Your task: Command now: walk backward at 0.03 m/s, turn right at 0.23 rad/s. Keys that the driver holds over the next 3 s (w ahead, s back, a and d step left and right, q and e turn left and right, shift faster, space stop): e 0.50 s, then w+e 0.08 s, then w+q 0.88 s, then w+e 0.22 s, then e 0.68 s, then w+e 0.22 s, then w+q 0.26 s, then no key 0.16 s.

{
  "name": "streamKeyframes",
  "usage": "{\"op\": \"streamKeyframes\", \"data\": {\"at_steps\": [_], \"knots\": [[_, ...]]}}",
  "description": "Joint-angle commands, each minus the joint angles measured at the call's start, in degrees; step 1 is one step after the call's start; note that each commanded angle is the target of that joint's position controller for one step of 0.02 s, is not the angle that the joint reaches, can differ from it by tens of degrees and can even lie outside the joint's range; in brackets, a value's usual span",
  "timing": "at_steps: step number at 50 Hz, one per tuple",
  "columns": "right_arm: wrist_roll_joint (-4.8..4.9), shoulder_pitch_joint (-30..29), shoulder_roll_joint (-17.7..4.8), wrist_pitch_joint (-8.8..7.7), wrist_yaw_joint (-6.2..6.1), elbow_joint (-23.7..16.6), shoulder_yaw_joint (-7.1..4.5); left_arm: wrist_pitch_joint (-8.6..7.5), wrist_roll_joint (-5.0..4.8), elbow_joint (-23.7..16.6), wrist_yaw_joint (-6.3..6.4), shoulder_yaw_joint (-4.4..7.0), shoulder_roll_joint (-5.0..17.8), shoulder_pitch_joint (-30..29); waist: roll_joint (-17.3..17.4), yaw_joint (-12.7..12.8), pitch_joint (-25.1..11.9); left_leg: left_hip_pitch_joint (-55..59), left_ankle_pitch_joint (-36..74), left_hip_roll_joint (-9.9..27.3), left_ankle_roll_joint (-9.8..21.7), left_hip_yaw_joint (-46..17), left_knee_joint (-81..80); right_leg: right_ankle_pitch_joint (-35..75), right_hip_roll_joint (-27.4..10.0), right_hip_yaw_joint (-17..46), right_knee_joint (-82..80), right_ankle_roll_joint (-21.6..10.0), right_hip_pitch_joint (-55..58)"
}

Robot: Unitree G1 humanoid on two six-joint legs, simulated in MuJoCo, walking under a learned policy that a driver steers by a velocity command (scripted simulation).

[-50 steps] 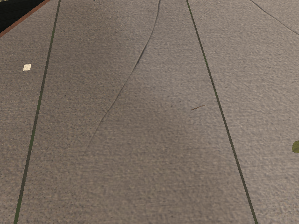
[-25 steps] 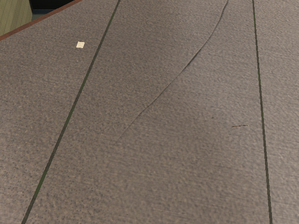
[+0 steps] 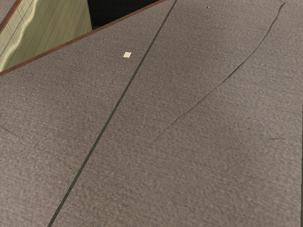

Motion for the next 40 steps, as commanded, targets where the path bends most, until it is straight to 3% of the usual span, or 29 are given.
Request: {"op": "streamKeyframes", "data": {"at_steps": [1, 3, 4, 5, 6, 7, 8, 9, 11, 14, 16, 19, 21, 22, 23, 24, 25, 26, 27, 28, 29, 32, 36, 40], "knots": [[0.91, 2.8, -4.5, -1.89, -1.44, -2.6, -0.75, 0.13, -0.39, -0.6, -0.43, 4.00, 12.6, 3.1, -11.8, -0.9, -3.0, -4.1, 5.1, -1.9, 2.0, 2.9, -14.0, 20.6, -11.5, 18.5, -4.8, -7.1, 12.6], [0.27, 6.8, -5.8, -2.96, -1.92, -1.1, -1.01, 0.13, -0.91, -1.3, -0.43, 3.95, 11.0, 0.2, -9.3, -2.8, -5.5, 8.7, 14.6, 1.2, 4.3, 1.6, -23.8, 13.0, -8.6, 17.0, -3.4, -3.0, 3.5], [-0.70, 7.0, -8.9, -3.37, -2.18, -1.5, -1.56, -0.06, -1.15, -2.1, -0.43, 3.45, 8.6, -0.1, -3.2, -2.6, -6.3, 15.3, 12.1, 8.8, 6.3, -4.7, -24.9, 3.0, -5.2, 13.6, 1.5, -0.4, -5.3], [-1.37, 4.3, -13.4, -3.25, -2.07, -2.6, -2.43, -0.36, -1.98, -3.8, -0.48, 2.90, 6.0, -1.8, 9.2, -2.6, -2.7, 13.6, 18.6, 20.7, 12.2, -16.3, -25.7, -10.3, 3.6, 2.7, 10.3, 1.7, -15.5], [-1.94, 1.2, -11.3, -3.26, -1.66, -3.1, -2.09, -0.09, -0.28, -3.5, -0.09, 3.70, 9.1, -3.1, 11.2, -3.4, 0.3, 5.9, 29.6, 26.5, 17.6, -16.0, -24.6, -20.9, 1.6, -1.8, 23.6, 2.0, -15.6], [-1.78, -1.1, -7.1, -3.63, -1.41, -4.0, -0.83, 0.34, 0.21, -2.3, -0.24, 4.36, 10.3, -1.9, 6.2, -1.7, 1.0, 3.5, 35.6, 24.1, 17.8, -12.1, -23.9, -19.7, 0.5, -0.6, 31.4, 1.8, -14.1], [-1.75, -3.3, -5.2, -3.72, -1.35, -4.5, -0.14, 0.87, 0.21, -0.9, -0.58, 4.58, 9.9, 0.2, 4.5, 0.0, 1.2, 2.3, 38.2, 20.6, 15.9, -6.8, -22.6, -16.9, 0.5, -0.5, 35.7, 2.2, -13.4], [-1.79, -4.0, -5.0, -3.84, -1.52, -4.7, 0.14, 1.40, 0.30, -0.5, -1.08, 4.63, 9.7, 1.3, 5.6, 0.6, 1.0, 3.3, 39.9, 18.1, 14.2, -3.4, -21.8, -14.6, 0.5, -0.6, 37.5, 2.6, -14.1], [-1.73, -2.2, -6.1, -3.90, -1.66, -4.3, -0.04, 1.91, 0.24, -0.5, -2.20, 4.14, 8.6, 0.7, 7.5, -0.8, 1.0, 6.9, 42.4, 16.0, 13.3, 0.0, -20.2, -13.1, 0.0, -2.3, 35.3, 4.1, -16.1], [-1.56, 1.6, -7.6, -3.70, -1.40, -3.2, -0.51, 2.29, 0.03, -2.7, -3.09, 3.28, 7.3, -3.3, 7.6, -3.6, 0.7, 11.0, 42.8, 17.8, 14.0, 0.5, -18.5, -13.4, -1.6, -4.2, 27.5, 5.2, -16.3], [-1.70, 2.1, -9.1, -3.70, -0.91, -2.9, -0.94, 2.42, -0.23, -4.0, -3.41, 2.75, 6.6, -4.6, 8.5, -4.3, 0.2, 10.1, 43.5, 18.6, 13.8, 1.6, -17.1, -14.6, -2.0, -5.9, 21.6, 4.4, -12.1], [-1.68, 1.5, -10.8, -3.67, -0.14, -2.7, -1.56, 2.22, -0.74, -5.1, -3.21, 2.77, 7.3, -4.0, 9.6, -3.9, -0.9, 7.7, 44.8, 19.4, 12.6, 2.8, -13.8, -14.5, -1.1, -8.8, 14.8, 2.8, -6.0], [-1.03, 0.1, -11.2, -3.63, 0.10, -2.7, -1.76, 1.51, -0.29, -4.8, -2.73, 2.79, 7.1, -1.2, 7.3, -1.2, -1.8, 4.4, 40.4, 18.5, 9.8, 5.2, -7.8, -6.9, 0.0, -9.8, 4.3, 1.5, 0.8], [-1.14, 1.6, -10.6, -3.75, 0.27, -2.2, -1.74, 0.69, 0.39, -4.3, -2.10, 3.16, 8.5, 1.0, 2.3, 0.2, -3.3, 0.1, 32.8, 16.6, 6.8, 7.7, -0.7, 0.5, -0.5, -5.8, -3.1, 0.5, 7.1], [-1.72, 3.2, -7.3, -3.57, 0.51, -4.0, -0.96, -0.27, 0.97, -4.7, -1.46, 4.69, 15.5, 3.8, -12.7, 0.1, -5.6, -12.1, 9.6, 11.1, 2.5, 12.4, 14.8, 13.2, -14.7, 14.5, -8.1, -2.8, 16.0], [-1.64, -1.8, -4.6, -2.58, -0.18, -7.7, 0.09, -0.53, -0.63, -4.4, -1.75, 6.10, 21.1, 8.1, -17.9, 2.6, -7.0, -20.8, -12.3, 2.0, 1.0, 7.8, 23.1, 31.9, -25.6, 28.9, -7.5, -13.9, 14.2], [-1.79, -3.0, -6.5, -1.95, -0.45, -7.3, -0.18, -0.45, -1.26, -3.5, -1.79, 5.79, 18.4, 9.3, -9.9, 3.0, -6.5, -21.4, -10.1, 4.4, 1.2, 2.6, 28.8, 25.7, -23.8, 25.8, -7.8, -16.0, 13.5], [-1.51, -2.7, -7.1, -2.01, 0.06, -6.6, -0.44, -0.08, -1.04, -3.7, -1.51, 4.93, 15.3, 6.1, -7.4, 1.3, -3.0, -22.6, -4.7, 5.8, 1.7, 1.8, 29.0, 8.9, -19.9, 21.6, -9.4, -14.7, 10.5], [-1.54, -2.8, -7.9, -2.52, 0.68, -6.1, -0.75, 0.53, -0.51, -4.4, -1.31, 4.14, 12.7, 1.8, -5.9, -0.5, -0.3, -22.5, 1.0, 7.3, 2.0, 1.2, 24.5, -8.1, -15.2, 18.8, -12.2, -11.3, 7.3], [-2.34, -2.7, -8.7, -2.76, 1.27, -6.0, -1.07, 0.73, -0.55, -5.1, -1.01, 3.76, 11.6, -0.3, -8.2, -1.0, 0.8, -22.0, 4.5, 7.2, 1.9, 2.1, 22.5, -16.4, -12.5, 18.2, -14.5, -9.7, 5.9], [-2.93, -1.5, -8.7, -2.83, 1.89, -5.2, -1.06, 0.61, -0.35, -5.2, -0.99, 3.52, 11.2, -0.4, -9.4, -1.1, 0.5, -21.5, 7.1, 6.6, 1.5, 2.8, 22.3, -18.5, -11.0, 18.0, -15.8, -9.5, 5.9], [-2.77, 1.0, -6.5, -3.37, 3.24, -3.0, -0.53, -1.31, -0.09, -3.6, -1.24, 2.98, 10.3, 2.2, -6.8, -1.3, -0.8, -21.7, 11.8, 6.6, 0.9, 4.4, 18.3, -15.5, -11.3, 15.4, -17.9, -9.3, 8.8], [-2.31, -2.1, -6.3, -3.95, 3.58, -2.7, -0.35, -3.19, 0.43, -1.2, -1.08, 2.71, 10.7, 5.7, -7.3, 0.6, 1.2, -24.9, 14.7, 7.5, 0.9, 4.6, 12.3, -15.9, -13.5, 14.1, -20.7, -9.4, 11.5], [-1.91, -3.5, -6.1, -4.53, 4.15, -2.6, -0.33, -4.40, 0.72, 0.4, -0.69, 2.69, 11.2, 7.6, -5.6, 1.2, 3.0, -27.9, 15.7, 7.0, 2.1, 2.9, 9.7, -16.2, -16.0, 12.1, -22.3, -9.8, 13.5]]}}
Next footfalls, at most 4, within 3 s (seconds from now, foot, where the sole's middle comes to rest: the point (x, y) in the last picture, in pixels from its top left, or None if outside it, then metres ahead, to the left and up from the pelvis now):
0.08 left None -0.03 0.11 -0.78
0.46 right None -0.03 -0.12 -0.78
1.10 left None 0.27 0.02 -0.78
1.60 right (201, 198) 0.62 -0.14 -0.78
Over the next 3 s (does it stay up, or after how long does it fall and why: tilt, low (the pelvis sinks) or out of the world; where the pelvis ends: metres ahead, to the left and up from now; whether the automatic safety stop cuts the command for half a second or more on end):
stays up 0.80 -0.15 -0.02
